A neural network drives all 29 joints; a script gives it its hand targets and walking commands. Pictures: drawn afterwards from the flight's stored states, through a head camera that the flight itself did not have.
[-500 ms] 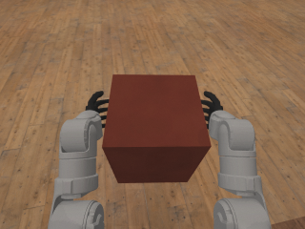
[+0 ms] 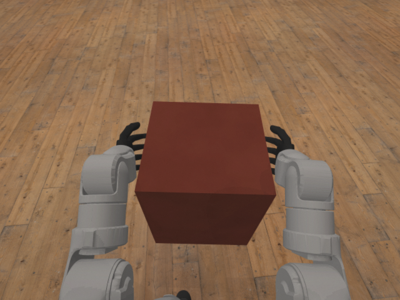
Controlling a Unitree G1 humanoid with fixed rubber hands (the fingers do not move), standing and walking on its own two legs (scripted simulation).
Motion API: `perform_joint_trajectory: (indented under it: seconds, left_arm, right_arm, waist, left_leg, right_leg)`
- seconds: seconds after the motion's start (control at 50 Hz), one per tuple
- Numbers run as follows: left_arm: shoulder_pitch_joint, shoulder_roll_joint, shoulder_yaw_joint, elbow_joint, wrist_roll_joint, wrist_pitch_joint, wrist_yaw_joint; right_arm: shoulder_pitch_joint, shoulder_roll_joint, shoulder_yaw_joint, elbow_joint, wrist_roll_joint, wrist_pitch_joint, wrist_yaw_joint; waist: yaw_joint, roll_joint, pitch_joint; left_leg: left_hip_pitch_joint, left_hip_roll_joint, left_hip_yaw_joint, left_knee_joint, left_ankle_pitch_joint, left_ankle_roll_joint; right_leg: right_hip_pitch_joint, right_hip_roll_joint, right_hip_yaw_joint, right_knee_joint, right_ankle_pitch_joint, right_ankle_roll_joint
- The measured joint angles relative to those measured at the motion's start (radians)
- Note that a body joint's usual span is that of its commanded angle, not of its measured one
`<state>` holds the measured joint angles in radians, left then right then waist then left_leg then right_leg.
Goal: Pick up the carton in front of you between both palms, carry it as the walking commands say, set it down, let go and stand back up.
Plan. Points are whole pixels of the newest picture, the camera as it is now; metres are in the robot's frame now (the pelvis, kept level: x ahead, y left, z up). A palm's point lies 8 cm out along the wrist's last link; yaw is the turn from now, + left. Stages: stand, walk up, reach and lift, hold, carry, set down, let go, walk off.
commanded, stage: carry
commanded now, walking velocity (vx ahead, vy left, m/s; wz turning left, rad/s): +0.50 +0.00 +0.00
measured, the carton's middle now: (203, 178) +0.36 +0.02 +0.05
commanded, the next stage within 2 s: none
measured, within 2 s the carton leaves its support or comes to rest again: neither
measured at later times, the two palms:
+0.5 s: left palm (166, 81) +0.60 +0.13 +0.12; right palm (283, 86) +0.60 -0.17 +0.12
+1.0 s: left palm (167, 50) +0.84 +0.16 +0.08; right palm (257, 52) +0.84 -0.14 +0.09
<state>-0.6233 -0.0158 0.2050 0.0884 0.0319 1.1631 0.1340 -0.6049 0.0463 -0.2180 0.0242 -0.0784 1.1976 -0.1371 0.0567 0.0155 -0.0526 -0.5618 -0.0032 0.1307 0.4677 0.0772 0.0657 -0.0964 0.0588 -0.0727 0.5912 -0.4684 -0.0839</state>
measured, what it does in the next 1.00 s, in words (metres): walks ahead: right foot, then left foot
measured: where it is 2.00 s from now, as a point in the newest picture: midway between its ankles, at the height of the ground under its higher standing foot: (210, 182)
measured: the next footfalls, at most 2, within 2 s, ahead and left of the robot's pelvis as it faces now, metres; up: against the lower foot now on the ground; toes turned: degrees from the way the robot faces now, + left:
right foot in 0.48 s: +0.41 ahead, -0.13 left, +0.00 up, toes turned -8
left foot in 0.90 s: +0.70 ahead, +0.11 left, +0.00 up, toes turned +12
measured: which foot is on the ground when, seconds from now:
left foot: down 0.00-0.48, up 0.50-0.88, down 0.90-1.00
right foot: down 0.00-0.00, up 0.02-0.46, down 0.48-0.94, up 0.96-1.00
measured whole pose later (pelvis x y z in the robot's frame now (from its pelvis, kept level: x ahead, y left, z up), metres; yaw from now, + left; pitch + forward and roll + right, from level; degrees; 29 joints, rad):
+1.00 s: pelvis +0.58 +0.01 +0.01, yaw -1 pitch +3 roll +1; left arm -0.14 -0.11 0.13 -0.24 0.12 1.22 0.09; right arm -0.16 0.13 -0.08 -0.20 -0.13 1.21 -0.07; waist -0.01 -0.03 -0.17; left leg -0.43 0.05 0.24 0.54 -0.17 0.07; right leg -0.24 -0.08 -0.06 0.97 -0.48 0.02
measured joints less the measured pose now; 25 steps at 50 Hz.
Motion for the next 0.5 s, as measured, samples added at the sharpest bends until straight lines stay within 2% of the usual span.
perform_joint_trajectory:
  seconds: [0.02,0.04,0.08,0.1,0.14,0.26,0.38,0.46,0.48,0.5]
  left_arm:
    - [-0.003,0.013,-0.001,0.019,0.001,-0.003,-0.006]
    - [-0.010,0.024,0.001,0.042,0.001,-0.010,-0.012]
    - [-0.006,0.034,0.004,0.078,0.002,-0.018,-0.019]
    - [0.001,0.031,0.001,0.088,0.005,-0.016,-0.019]
    - [0.015,0.019,-0.008,0.086,0.017,-0.006,-0.018]
    - [0.044,-0.008,-0.020,-0.015,0.032,0.004,-0.010]
    - [0.106,-0.041,-0.008,-0.128,0.042,0.002,-0.008]
    - [0.170,-0.065,0.000,-0.191,0.045,0.017,-0.011]
    - [0.183,-0.073,-0.001,-0.199,0.049,0.021,-0.014]
    - [0.200,-0.090,-0.005,-0.199,0.058,0.012,-0.016]
  right_arm:
    - [-0.004,0.006,0.004,0.028,-0.007,-0.012,0.001]
    - [-0.012,0.010,0.009,0.056,-0.014,-0.027,0.001]
    - [-0.016,0.009,0.021,0.106,-0.020,-0.041,0.002]
    - [-0.005,0.006,0.025,0.114,-0.016,-0.040,0.002]
    - [0.022,-0.002,0.031,0.107,-0.002,-0.033,0.002]
    - [0.055,-0.010,0.025,0.019,0.038,-0.033,-0.007]
    - [0.089,0.027,0.004,-0.066,0.027,-0.039,-0.001]
    - [0.152,0.065,0.009,-0.127,-0.011,-0.025,0.018]
    - [0.174,0.071,0.010,-0.145,-0.020,-0.019,0.022]
    - [0.195,0.066,0.016,-0.157,-0.026,-0.018,0.026]
  waist:
    - [-0.016,-0.019,-0.008]
    - [-0.031,-0.038,-0.005]
    - [-0.055,-0.034,0.008]
    - [-0.063,-0.028,0.015]
    - [-0.075,-0.020,0.033]
    - [-0.095,-0.016,0.075]
    - [-0.073,-0.020,0.035]
    - [-0.057,-0.017,-0.023]
    - [-0.059,-0.019,-0.039]
    - [-0.052,0.005,-0.053]
  left_leg:
    - [0.024,-0.015,0.012,0.008,-0.083,0.013]
    - [0.021,-0.026,0.021,0.049,-0.145,0.025]
    - [0.036,-0.025,0.022,0.086,-0.201,0.040]
    - [0.056,-0.023,0.020,0.078,-0.207,0.039]
    - [0.106,-0.020,0.016,0.037,-0.218,0.038]
    - [0.240,-0.010,0.001,-0.073,-0.247,0.027]
    - [0.379,0.006,-0.010,-0.149,-0.314,-0.011]
    - [0.460,0.021,-0.018,-0.108,-0.421,-0.048]
    - [0.462,0.025,-0.020,-0.049,-0.468,-0.057]
    - [0.438,0.049,-0.021,0.046,-0.512,-0.064]
  right_leg:
    - [-0.020,-0.020,-0.008,0.096,-0.021,0.016]
    - [-0.074,-0.028,0.013,0.242,-0.041,0.041]
    - [-0.198,-0.014,0.050,0.505,-0.048,0.054]
    - [-0.253,-0.016,0.053,0.575,-0.026,0.056]
    - [-0.347,-0.039,0.048,0.599,0.031,0.061]
    - [-0.521,-0.112,0.039,0.363,0.112,0.091]
    - [-0.510,-0.124,-0.006,0.069,0.290,0.102]
    - [-0.385,-0.094,-0.068,-0.159,0.402,0.093]
    - [-0.338,-0.091,-0.084,-0.205,0.425,0.077]
    - [-0.328,-0.077,-0.100,-0.184,0.423,0.049]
